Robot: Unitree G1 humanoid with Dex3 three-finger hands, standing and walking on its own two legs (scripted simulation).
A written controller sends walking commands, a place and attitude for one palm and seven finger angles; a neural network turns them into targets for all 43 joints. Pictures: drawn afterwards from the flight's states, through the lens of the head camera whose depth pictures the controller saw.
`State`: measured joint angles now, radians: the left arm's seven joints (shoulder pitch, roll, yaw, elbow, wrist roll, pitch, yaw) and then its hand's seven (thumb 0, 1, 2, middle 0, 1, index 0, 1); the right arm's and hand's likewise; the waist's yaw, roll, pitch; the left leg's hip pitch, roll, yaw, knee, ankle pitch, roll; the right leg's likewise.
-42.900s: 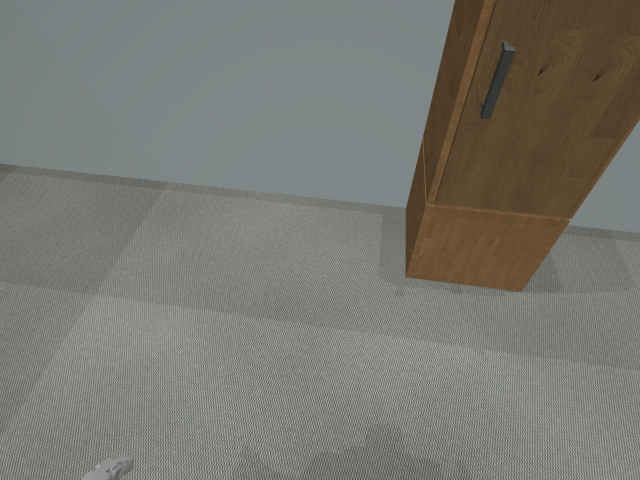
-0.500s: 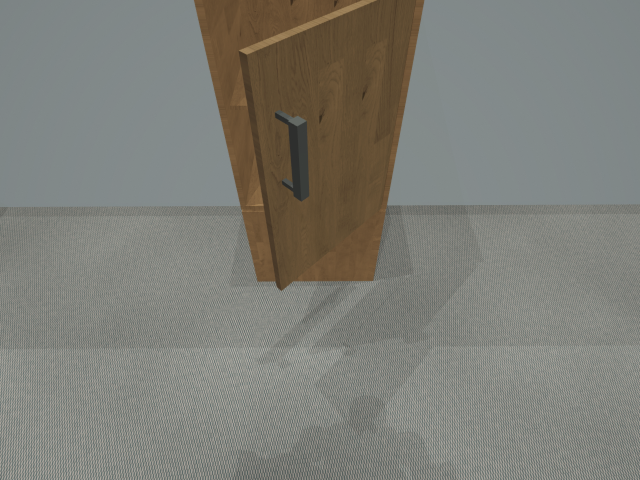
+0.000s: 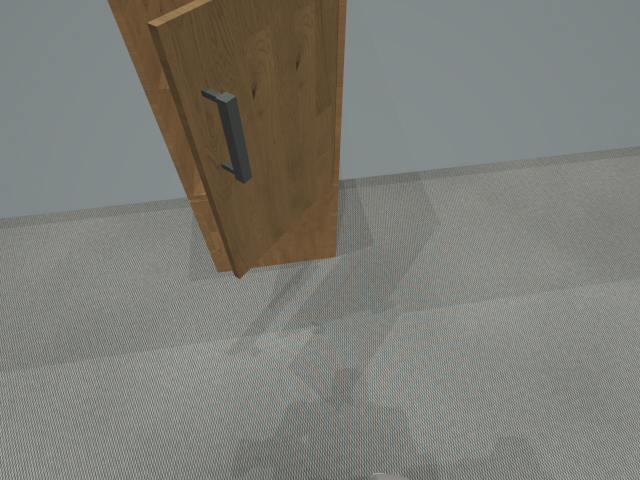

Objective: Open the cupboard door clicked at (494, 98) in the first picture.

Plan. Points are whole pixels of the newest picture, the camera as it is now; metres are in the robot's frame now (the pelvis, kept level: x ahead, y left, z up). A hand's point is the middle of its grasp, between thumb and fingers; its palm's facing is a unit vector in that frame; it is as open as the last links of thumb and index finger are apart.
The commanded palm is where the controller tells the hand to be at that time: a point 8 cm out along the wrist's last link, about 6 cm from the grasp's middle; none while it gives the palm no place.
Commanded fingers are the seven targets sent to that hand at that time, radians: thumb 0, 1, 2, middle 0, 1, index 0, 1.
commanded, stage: walk to a spot facing it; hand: left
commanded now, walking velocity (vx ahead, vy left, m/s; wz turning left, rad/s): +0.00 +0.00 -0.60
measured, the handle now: (227, 137) +0.59 +0.20 +0.07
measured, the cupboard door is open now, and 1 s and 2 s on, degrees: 46 46 46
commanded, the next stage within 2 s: none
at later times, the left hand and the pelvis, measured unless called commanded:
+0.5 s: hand out of the picture +0.09 +0.18 -0.16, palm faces -0.19 -0.95 -0.25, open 7.4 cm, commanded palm none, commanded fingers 0.00 0.90 0.90 -0.20 -0.30 -0.20 -0.30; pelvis +0.01 -0.01 +0.01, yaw -15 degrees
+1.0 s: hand (265, 413) +0.23 +0.10 -0.16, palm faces -0.56 -0.78 -0.28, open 7.3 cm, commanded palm none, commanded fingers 0.00 0.90 0.90 -0.20 -0.30 -0.20 -0.30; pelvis +0.02 -0.02 -0.01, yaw -35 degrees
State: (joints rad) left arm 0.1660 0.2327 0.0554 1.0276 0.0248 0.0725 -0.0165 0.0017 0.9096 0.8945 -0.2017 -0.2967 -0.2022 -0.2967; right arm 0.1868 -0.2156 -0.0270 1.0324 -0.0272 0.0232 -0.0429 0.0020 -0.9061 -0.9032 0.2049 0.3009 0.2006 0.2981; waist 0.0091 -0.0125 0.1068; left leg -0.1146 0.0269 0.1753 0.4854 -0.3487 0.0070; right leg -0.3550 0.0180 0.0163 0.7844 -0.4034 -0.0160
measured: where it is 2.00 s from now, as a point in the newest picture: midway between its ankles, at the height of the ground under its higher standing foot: (422, 465)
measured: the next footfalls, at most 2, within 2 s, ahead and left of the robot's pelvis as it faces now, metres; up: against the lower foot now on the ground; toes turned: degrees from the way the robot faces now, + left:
left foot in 0.56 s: +0.08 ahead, +0.12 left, +0.00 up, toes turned -19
right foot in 0.90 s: +0.00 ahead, -0.15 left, +0.00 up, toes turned -35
